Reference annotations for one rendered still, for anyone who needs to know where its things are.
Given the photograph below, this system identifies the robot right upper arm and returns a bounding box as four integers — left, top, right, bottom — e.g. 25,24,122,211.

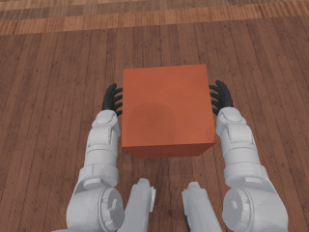
222,186,289,232

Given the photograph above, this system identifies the right robot forearm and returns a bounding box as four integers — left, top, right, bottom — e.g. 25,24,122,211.
215,106,289,224

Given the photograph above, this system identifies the left robot shin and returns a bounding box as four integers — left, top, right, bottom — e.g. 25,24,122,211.
131,178,151,191

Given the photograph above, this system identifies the robot left upper arm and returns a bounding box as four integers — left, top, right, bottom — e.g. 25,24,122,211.
51,187,126,232

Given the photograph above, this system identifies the robot left hand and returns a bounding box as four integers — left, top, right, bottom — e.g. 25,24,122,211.
101,83,123,117

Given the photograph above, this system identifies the robot left thigh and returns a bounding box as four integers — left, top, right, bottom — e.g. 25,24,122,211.
117,183,156,232

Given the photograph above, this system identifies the carton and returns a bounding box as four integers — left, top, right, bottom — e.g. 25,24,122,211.
122,64,217,159

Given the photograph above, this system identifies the left robot forearm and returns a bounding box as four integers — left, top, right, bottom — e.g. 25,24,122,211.
66,109,121,224

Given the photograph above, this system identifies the robot right hand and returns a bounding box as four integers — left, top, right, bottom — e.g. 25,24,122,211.
209,80,234,116

